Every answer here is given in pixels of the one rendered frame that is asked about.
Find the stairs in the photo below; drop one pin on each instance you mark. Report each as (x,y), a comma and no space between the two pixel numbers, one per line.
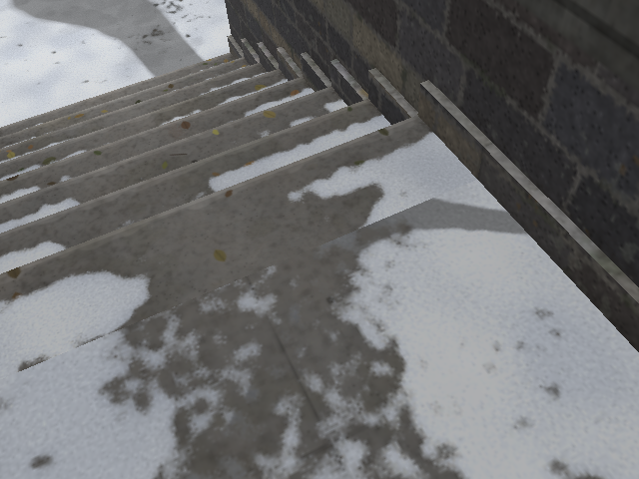
(87,169)

